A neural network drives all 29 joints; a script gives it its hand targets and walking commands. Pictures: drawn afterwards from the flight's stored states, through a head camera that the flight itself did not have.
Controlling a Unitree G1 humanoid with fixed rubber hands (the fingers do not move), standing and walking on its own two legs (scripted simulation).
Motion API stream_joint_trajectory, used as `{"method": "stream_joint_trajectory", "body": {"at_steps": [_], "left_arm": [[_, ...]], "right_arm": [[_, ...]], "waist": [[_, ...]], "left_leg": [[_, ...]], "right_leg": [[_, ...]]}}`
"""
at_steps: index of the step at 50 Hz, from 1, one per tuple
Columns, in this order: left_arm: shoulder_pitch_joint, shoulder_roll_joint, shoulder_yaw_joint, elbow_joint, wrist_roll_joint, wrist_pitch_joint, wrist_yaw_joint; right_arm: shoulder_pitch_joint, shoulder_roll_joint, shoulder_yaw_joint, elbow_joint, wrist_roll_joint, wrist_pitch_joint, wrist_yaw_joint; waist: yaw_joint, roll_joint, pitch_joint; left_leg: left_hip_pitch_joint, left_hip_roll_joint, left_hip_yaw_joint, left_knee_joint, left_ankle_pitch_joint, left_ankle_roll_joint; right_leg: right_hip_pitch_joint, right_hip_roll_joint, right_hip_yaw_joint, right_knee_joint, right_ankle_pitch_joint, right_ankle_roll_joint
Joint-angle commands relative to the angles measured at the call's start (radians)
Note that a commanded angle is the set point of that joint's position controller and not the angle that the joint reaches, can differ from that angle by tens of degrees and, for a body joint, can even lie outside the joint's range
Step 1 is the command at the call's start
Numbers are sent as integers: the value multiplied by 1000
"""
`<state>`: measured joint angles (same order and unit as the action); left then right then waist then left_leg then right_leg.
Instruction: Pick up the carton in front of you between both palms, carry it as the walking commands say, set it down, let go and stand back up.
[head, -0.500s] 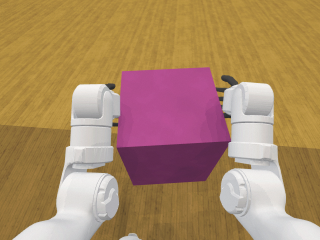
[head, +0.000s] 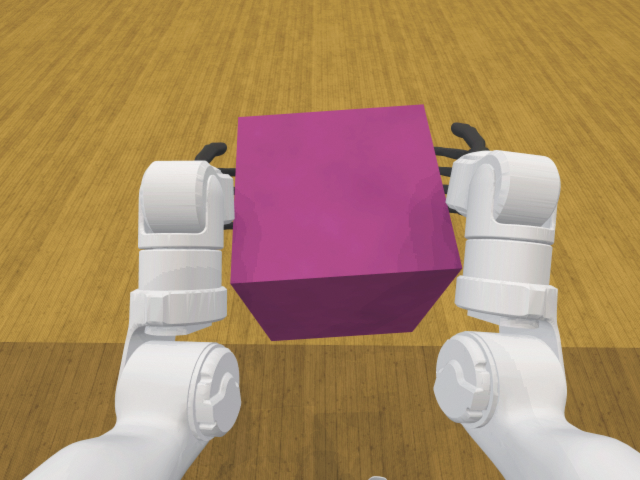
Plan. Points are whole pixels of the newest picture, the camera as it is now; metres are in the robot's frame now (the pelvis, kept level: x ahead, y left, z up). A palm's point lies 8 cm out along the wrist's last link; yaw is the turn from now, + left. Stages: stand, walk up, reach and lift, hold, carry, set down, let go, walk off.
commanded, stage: carry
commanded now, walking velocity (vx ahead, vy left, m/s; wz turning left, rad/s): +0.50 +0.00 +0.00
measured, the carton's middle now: (336, 239) +0.42 -0.01 +0.08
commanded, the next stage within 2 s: none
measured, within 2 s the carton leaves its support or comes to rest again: neither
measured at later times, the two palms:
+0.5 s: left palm (239, 41) +0.72 +0.15 +0.20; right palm (423, 47) +0.69 -0.14 +0.21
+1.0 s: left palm out of the picture +1.00 +0.20 +0.27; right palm out of the picture +1.06 -0.08 +0.27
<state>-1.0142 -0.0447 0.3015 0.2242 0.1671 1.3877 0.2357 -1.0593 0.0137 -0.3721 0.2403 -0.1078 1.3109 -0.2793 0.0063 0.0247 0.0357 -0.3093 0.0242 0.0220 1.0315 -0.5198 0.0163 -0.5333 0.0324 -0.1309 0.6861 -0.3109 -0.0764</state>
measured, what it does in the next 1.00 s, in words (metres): climbs: left foot, then right foot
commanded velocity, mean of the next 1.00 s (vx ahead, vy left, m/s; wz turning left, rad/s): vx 0.50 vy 0.00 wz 0.00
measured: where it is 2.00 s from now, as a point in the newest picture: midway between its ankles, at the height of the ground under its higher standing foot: (312, 208)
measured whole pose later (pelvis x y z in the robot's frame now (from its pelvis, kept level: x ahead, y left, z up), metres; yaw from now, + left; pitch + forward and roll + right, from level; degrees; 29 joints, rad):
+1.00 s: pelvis +0.63 +0.01 +0.09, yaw +3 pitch +5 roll +1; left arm -1.06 -0.06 0.35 0.24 0.08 1.43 0.39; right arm -1.03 0.02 -0.39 0.21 -0.18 1.33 -0.19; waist 0.12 -0.02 0.00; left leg -0.60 -0.02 0.06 0.65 -0.28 0.02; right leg -0.24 0.01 -0.04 0.50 -0.35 -0.05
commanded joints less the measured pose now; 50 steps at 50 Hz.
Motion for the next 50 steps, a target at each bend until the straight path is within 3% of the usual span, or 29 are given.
{"method": "stream_joint_trajectory", "body": {"at_steps": [1,2,4,7,9,12,13,14,15,16,17,18,19,20,22,25,28,31,32,33,34,35,36,38,39,41,44,47,50], "left_arm": [[-858,-1023,-459,-124,-524,-32,-324],[-906,-1047,-474,-157,-554,-33,-333],[-989,-1093,-479,-191,-602,-31,-348],[-1028,-1115,-459,-190,-626,-15,-363],[-992,-1120,-441,-126,-618,-4,-370],[-903,-1113,-414,-11,-584,-3,-381],[-878,-1115,-406,26,-574,-5,-384],[-854,-1119,-396,62,-569,-9,-387],[-840,-1115,-386,88,-562,-15,-389],[-848,-1113,-368,97,-552,-18,-392],[-860,-1119,-367,112,-538,-21,-393],[-863,-1127,-363,114,-529,-29,-389],[-860,-1112,-357,79,-519,-35,-382],[-856,-1104,-356,50,-507,-41,-373],[-872,-1086,-357,-30,-495,-55,-348],[-892,-1032,-380,-137,-471,-73,-302],[-909,-974,-416,-203,-446,-76,-268],[-887,-944,-441,-184,-436,-60,-260],[-866,-950,-448,-156,-438,-53,-264],[-843,-954,-451,-121,-444,-47,-271],[-801,-962,-449,-94,-449,-43,-281],[-810,-948,-431,-66,-449,-51,-287],[-802,-968,-431,-74,-467,-45,-295],[-868,-1026,-449,-125,-526,-37,-319],[-915,-1051,-464,-156,-554,-38,-328],[-984,-1089,-466,-193,-594,-35,-340],[-1009,-1104,-448,-190,-611,-15,-354],[-941,-1103,-424,-92,-596,-3,-369],[-877,-1111,-408,18,-578,-9,-386]], "right_arm": [[-623,1161,452,136,439,84,429],[-630,1161,444,124,429,78,421],[-654,1145,431,83,410,64,399],[-705,1101,434,-7,386,49,361],[-697,1070,440,-19,359,50,341],[-661,1057,451,23,340,56,334],[-648,1061,451,48,341,57,337],[-628,1069,448,81,344,55,343],[-599,1071,439,120,349,50,351],[-582,1065,439,138,348,39,359],[-578,1078,437,151,351,30,366],[-596,1101,442,118,385,28,375],[-639,1136,466,77,426,27,387],[-688,1165,488,36,461,28,397],[-769,1220,520,-26,529,30,412],[-783,1243,521,-34,563,42,424],[-760,1231,520,-8,559,53,427],[-695,1203,510,53,530,66,425],[-673,1195,505,78,520,70,424],[-638,1193,498,108,508,74,426],[-646,1181,491,116,498,76,429],[-671,1185,484,117,486,83,434],[-656,1169,466,146,462,87,435],[-640,1161,443,135,447,80,426],[-652,1159,436,118,439,75,418],[-678,1148,432,70,426,65,396],[-704,1109,436,-9,397,54,358],[-680,1059,440,-17,350,54,329],[-654,1050,446,27,334,57,332]], "waist": [[108,-90,-632],[98,-40,-602],[77,-72,-608],[74,-107,-582],[78,-138,-556],[67,-205,-534],[39,-196,-548],[-17,-160,-596],[-77,-114,-678],[-119,116,-780],[-127,291,-740],[-115,188,-674],[-123,66,-631],[-108,-5,-612],[-84,21,-608],[-76,69,-597],[-79,123,-568],[-60,147,-553],[-17,118,-583],[26,75,-655],[87,2,-747],[97,-284,-818],[95,-283,-750],[106,-67,-629],[100,-49,-604],[83,-103,-611],[87,-125,-597],[91,-197,-594],[63,-192,-576]], "left_leg": [[-545,-46,-66,420,-21,10],[-559,-22,-65,354,21,15],[-524,-4,-55,240,66,15],[-498,-6,-2,71,15,12],[-419,1,24,-106,80,14],[-234,-65,137,-326,168,28],[-98,-103,186,-406,213,42],[131,-137,227,-474,290,60],[403,-68,128,-469,259,90],[589,218,-385,-555,99,205],[707,322,-701,-663,359,306],[698,316,-622,-587,555,322],[657,294,-523,-543,704,303],[618,272,-452,-542,699,252],[557,237,-371,-572,603,191],[521,234,-316,-614,521,209],[449,217,-206,-640,517,191],[338,172,-58,-578,680,139],[276,150,15,-462,839,109],[192,121,75,-310,925,65],[-5,96,78,-107,694,18],[-279,-57,54,159,218,-25],[-434,-96,-27,333,-30,-12],[-544,-31,-66,353,13,8],[-532,-14,-65,277,56,10],[-467,-12,-52,137,86,7],[-405,-37,-4,-112,26,-3],[-253,-57,43,-329,218,0],[-33,-82,103,-515,368,22]], "right_leg": [[905,-353,606,-184,518,-242],[856,-332,548,-187,514,-198],[820,-296,467,-220,398,-145],[754,-294,401,-273,337,-162],[684,-279,324,-296,329,-153],[601,-233,196,-252,446,-103],[552,-219,146,-187,571,-77],[464,-197,76,-53,713,-40],[307,-178,40,109,621,3],[79,-86,39,382,275,66],[-189,56,90,606,-254,83],[-291,8,171,745,-259,54],[-338,-12,161,779,-225,46],[-343,-38,163,722,-188,42],[-291,-59,159,605,-151,41],[-269,-46,116,440,-217,41],[-148,-45,75,181,-99,34],[116,31,-38,-49,5,26],[308,72,-102,-137,91,13],[539,68,-99,-152,117,-13],[783,-112,155,-171,-22,-79],[947,-356,674,-259,67,-230],[973,-373,773,-286,200,-274],[880,-340,584,-193,507,-227],[821,-320,540,-202,522,-192],[773,-277,476,-233,465,-150],[713,-268,420,-264,461,-164],[641,-230,315,-251,483,-124],[519,-205,228,-182,542,-83]]}}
